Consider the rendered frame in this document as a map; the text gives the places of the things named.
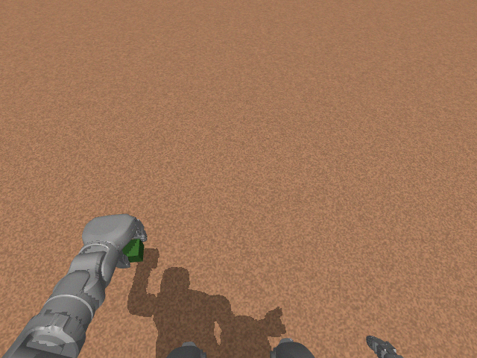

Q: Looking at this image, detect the left robot arm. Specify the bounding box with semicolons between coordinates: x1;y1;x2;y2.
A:
2;241;119;358

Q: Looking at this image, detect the left robot hand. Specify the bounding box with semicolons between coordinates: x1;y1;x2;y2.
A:
82;214;148;269

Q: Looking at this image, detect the right robot hand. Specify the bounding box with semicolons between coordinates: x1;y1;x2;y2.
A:
366;336;404;358

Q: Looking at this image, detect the small box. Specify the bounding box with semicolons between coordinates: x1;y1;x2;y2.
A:
122;239;144;263

